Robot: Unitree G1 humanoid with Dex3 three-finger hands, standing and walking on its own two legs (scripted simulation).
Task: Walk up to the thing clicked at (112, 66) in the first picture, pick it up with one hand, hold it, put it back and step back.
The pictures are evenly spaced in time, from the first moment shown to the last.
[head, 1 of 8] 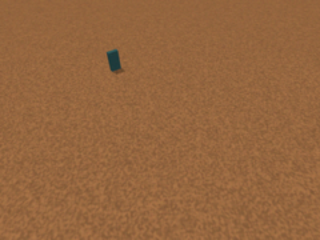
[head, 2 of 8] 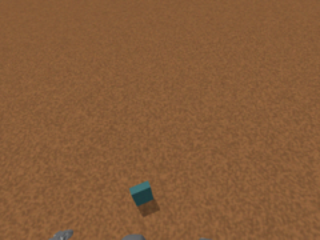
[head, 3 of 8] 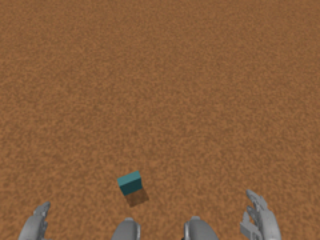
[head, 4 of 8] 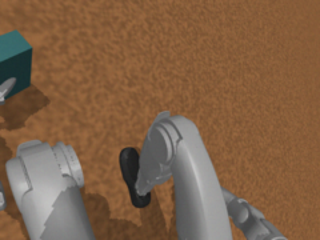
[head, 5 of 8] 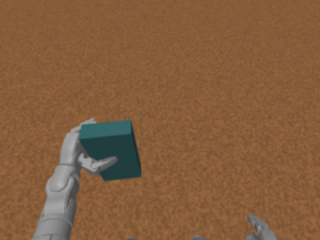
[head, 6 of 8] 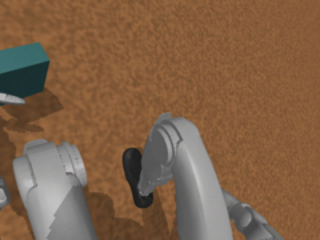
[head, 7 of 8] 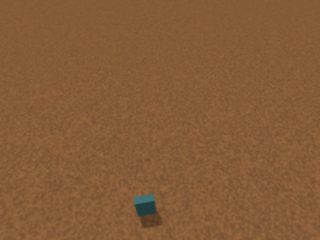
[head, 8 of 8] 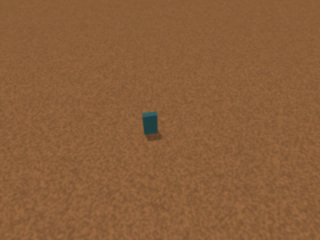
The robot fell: no
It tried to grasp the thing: yes
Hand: left
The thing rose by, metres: 0.66
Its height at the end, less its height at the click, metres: +0.00
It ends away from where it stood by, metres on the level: 0.02
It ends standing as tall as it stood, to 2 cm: yes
